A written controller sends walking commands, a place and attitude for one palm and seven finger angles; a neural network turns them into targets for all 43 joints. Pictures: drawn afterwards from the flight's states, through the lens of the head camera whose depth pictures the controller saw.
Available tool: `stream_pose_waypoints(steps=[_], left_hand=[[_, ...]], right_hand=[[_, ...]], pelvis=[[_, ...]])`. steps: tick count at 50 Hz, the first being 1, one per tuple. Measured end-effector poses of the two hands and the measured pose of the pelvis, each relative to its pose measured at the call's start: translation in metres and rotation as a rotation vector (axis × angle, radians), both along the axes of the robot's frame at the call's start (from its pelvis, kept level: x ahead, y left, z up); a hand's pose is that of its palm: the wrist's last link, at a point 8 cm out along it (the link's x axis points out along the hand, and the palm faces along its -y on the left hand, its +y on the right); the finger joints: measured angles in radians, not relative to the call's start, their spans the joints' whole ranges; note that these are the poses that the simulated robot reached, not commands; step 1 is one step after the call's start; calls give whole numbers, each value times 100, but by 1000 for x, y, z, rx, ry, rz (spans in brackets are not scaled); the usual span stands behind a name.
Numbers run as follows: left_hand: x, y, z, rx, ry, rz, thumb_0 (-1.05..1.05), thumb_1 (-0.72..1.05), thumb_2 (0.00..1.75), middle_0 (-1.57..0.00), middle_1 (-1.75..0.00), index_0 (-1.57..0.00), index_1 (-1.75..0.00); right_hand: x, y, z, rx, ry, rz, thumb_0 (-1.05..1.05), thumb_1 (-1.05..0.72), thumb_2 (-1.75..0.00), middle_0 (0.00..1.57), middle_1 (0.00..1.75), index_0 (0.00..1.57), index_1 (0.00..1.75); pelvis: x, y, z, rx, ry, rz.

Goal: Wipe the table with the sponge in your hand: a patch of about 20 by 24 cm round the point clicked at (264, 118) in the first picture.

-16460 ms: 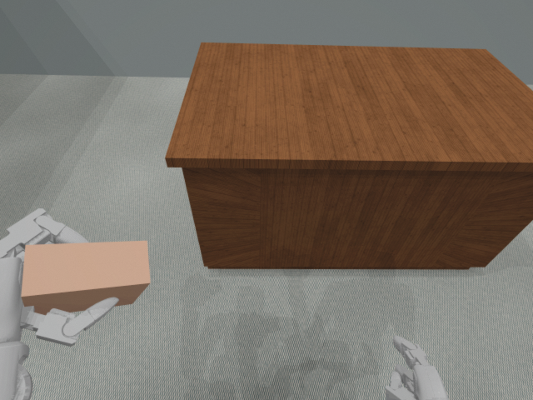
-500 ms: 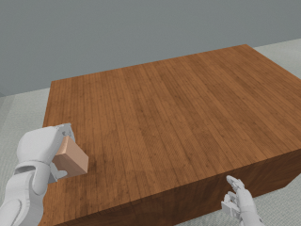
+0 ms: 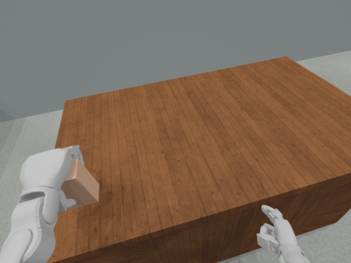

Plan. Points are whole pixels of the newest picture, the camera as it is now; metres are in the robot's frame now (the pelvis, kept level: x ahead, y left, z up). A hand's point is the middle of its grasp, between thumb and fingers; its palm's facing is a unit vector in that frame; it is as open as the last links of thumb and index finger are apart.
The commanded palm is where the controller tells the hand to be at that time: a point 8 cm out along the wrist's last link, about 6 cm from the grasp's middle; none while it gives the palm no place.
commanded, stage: turn the palm down, sponge in hand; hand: left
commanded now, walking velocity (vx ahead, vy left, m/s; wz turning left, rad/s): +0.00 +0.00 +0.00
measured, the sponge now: (69, 191) +0.22 +0.30 +0.07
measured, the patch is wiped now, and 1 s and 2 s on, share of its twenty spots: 0.00 0.00 0.00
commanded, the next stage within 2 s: move the sponge above the wiping area in 0.04 s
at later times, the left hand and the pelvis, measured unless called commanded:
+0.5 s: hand (68, 180) +0.23 +0.29 +0.09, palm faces +0.05 -0.09 -0.99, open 9.4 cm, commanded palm +0.20 +0.28 +0.16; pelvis +0.00 +0.00 +0.00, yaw +0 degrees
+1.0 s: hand (75, 185) +0.23 +0.29 +0.07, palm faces +0.01 -0.12 -0.99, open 9.4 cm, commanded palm +0.20 +0.28 +0.14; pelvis +0.01 +0.01 +0.00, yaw +0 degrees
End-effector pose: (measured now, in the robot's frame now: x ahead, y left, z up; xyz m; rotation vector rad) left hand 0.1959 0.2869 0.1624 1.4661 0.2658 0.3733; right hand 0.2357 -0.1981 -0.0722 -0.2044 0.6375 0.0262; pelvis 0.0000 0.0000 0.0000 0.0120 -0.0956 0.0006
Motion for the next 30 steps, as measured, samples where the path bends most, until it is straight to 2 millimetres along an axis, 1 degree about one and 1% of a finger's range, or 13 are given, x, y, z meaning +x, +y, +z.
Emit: stream_pose_waypoints(steps=[5,12,16,22,25,30], left_hand=[[-1,3,-5,-24,19,57,0,-45,103,-80,-139,-81,-139],[3,-11,-15,-22,84,-17,0,-45,103,-80,-139,-81,-139],[8,-7,-15,-6,66,-28,0,-45,103,-80,-139,-81,-139],[12,3,-12,-21,23,14,0,-45,103,-80,-139,-81,-139],[12,3,-16,-32,38,29,0,-45,104,-80,-139,-80,-139],[16,-1,-29,-51,84,10,0,-45,104,-80,-139,-80,-139]], right_hand=[[0,-1,-1,5,-5,3,2,-90,-90,20,30,20,31],[-1,-1,-2,0,-15,1,2,-90,-90,20,30,21,31],[-1,-2,-2,-5,-12,-7,2,-90,-90,20,30,20,31],[2,-3,1,-8,-11,-17,2,-90,-90,20,30,20,30],[2,-4,1,-12,-10,-18,2,-90,-90,20,30,21,31],[3,-5,1,-22,-6,-22,2,-90,-90,20,30,22,32]], pelvis=[[-3,-2,0,2,0,5],[-4,-2,-1,4,2,4],[-3,-3,-1,3,4,0],[2,0,0,1,9,-1],[5,2,0,0,11,0],[7,5,0,0,14,1]])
